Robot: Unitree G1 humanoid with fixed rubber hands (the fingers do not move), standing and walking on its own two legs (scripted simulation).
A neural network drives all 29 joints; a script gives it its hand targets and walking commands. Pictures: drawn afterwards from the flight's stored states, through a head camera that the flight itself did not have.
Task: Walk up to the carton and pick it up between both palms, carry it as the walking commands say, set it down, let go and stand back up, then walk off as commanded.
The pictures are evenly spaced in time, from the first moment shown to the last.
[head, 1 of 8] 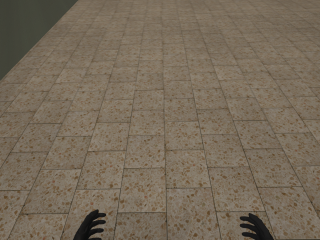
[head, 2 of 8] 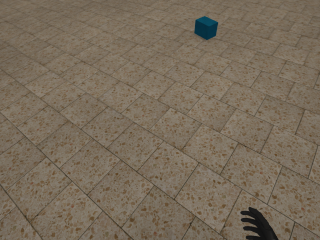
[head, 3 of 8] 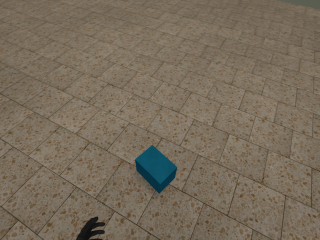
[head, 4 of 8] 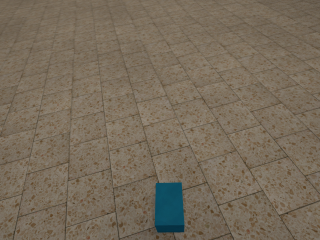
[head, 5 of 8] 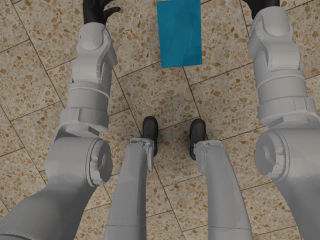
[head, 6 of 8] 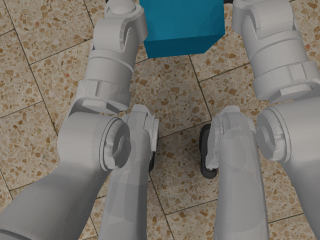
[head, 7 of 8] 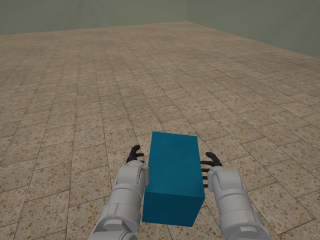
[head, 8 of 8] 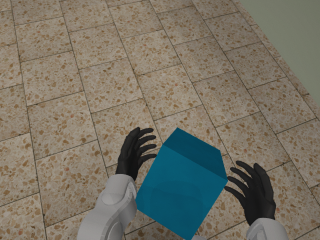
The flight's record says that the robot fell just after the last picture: yes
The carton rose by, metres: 0.70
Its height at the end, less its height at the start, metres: +0.36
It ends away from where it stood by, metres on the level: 7.01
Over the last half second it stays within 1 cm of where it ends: no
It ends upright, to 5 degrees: no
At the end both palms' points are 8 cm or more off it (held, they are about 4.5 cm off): no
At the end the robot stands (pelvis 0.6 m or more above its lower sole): no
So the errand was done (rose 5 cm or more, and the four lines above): no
